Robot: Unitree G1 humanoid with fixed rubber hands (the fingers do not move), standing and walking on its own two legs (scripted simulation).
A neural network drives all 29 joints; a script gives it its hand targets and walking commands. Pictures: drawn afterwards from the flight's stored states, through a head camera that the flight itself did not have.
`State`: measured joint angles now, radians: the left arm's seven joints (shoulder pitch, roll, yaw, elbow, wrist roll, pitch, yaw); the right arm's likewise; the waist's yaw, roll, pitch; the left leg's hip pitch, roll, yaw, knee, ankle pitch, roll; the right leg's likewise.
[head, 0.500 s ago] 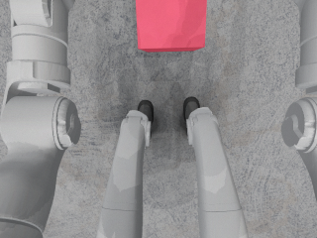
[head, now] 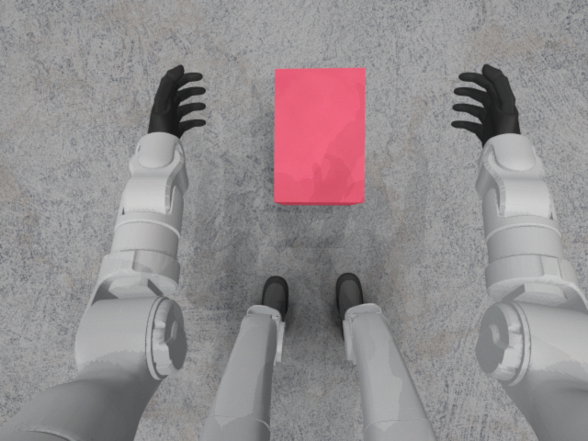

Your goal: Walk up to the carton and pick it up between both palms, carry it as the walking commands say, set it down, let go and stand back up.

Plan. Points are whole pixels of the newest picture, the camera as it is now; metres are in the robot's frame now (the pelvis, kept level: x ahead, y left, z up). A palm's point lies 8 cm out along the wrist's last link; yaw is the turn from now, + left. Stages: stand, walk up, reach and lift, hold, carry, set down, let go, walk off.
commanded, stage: let go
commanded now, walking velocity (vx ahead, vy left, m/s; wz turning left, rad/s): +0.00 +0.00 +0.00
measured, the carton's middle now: (317, 147) +0.52 -0.02 -0.57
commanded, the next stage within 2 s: stand in 1.10 s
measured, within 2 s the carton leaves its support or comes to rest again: neither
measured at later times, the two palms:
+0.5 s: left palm (93, 288) +0.29 +0.22 -0.02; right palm (565, 297) +0.27 -0.23 -0.03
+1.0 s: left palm (66, 378) +0.21 +0.23 +0.00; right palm (580, 387) +0.20 -0.23 +0.00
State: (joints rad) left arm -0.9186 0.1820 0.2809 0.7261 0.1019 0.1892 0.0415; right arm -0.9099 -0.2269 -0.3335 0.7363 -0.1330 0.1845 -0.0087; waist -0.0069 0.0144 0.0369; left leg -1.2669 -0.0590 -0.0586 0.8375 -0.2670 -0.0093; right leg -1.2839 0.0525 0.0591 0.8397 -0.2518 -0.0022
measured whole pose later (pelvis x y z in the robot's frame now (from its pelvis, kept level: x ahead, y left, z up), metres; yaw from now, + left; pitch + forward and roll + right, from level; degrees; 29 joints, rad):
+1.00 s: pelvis +0.05 +0.01 +0.07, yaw +0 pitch -8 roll +0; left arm 0.20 0.20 0.03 0.43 0.03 0.16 -0.08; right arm 0.20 -0.22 -0.04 0.41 -0.02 0.16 0.07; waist -0.02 0.03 0.18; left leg -0.05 -0.04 -0.07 0.47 -0.29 0.02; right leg -0.06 0.04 0.07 0.46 -0.27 -0.01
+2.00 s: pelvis +0.05 +0.02 +0.07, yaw -1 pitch -1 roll +0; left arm 0.26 0.33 0.02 0.93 0.02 -0.01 0.00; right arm 0.24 -0.35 0.00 0.91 -0.03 -0.02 -0.01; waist 0.01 0.02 -0.05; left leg -0.14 -0.05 -0.05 0.42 -0.25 0.03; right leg -0.16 0.03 0.09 0.42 -0.24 0.00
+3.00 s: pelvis +0.04 +0.01 +0.08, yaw -1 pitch -2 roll +0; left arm 0.17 0.35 0.00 1.10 0.01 -0.02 0.00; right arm 0.16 -0.37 0.01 1.08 -0.01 -0.02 -0.01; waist 0.01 0.02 0.00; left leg -0.12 -0.05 -0.06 0.34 -0.19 0.03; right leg -0.13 0.03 0.08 0.34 -0.17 0.00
